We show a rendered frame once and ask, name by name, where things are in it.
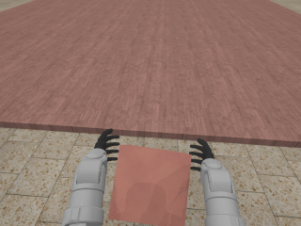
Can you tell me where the left robot forearm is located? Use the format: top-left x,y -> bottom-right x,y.
61,148 -> 107,226

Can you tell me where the right robot forearm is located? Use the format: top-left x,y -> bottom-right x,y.
200,158 -> 246,226

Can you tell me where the left robot hand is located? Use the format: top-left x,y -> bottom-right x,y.
94,128 -> 120,162

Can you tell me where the carton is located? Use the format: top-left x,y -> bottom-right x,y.
108,144 -> 192,226

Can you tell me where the right robot hand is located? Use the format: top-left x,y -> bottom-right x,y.
189,138 -> 214,171

